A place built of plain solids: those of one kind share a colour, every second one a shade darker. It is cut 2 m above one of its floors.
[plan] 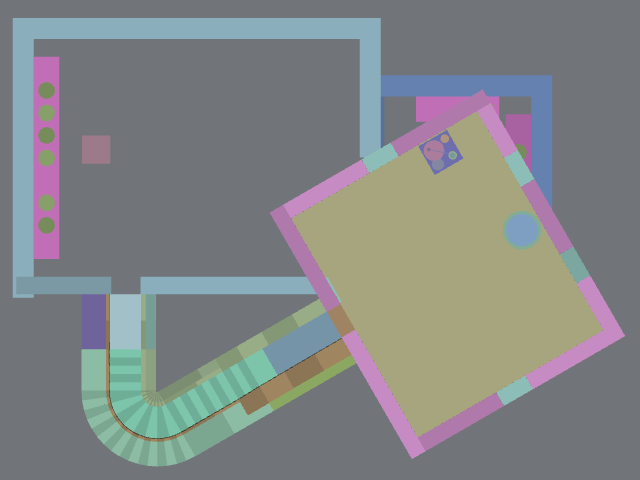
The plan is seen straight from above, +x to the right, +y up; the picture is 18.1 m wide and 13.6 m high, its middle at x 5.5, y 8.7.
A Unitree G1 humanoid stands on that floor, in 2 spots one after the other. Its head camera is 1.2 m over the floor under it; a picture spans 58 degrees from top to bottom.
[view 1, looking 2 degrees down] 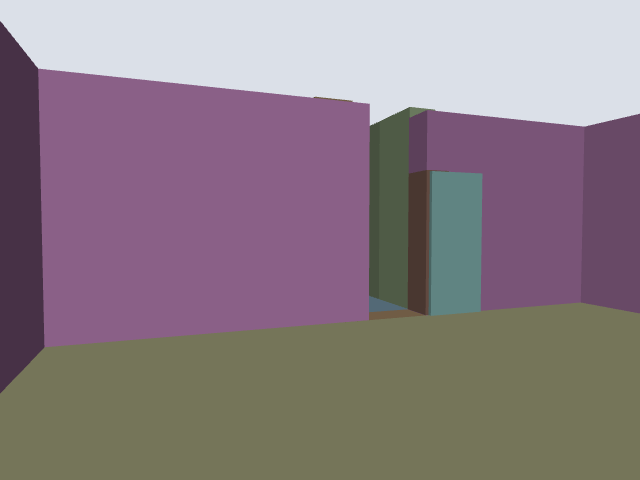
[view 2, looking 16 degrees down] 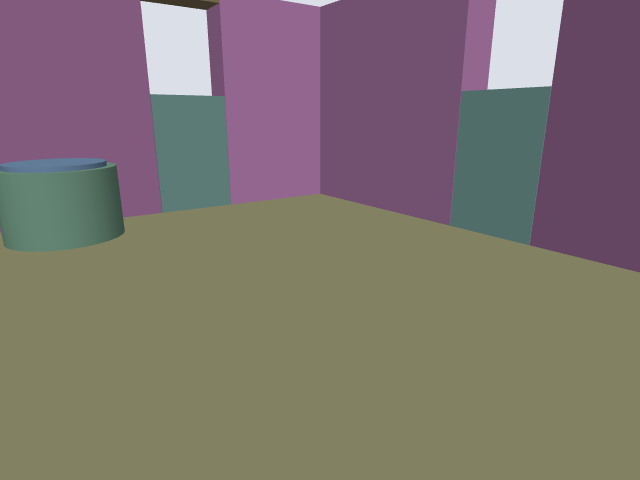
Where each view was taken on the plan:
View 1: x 11.94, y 6.50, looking -170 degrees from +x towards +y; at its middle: wall_yard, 5.20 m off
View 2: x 6.68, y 6.75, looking -5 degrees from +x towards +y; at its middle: floor_yard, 4.35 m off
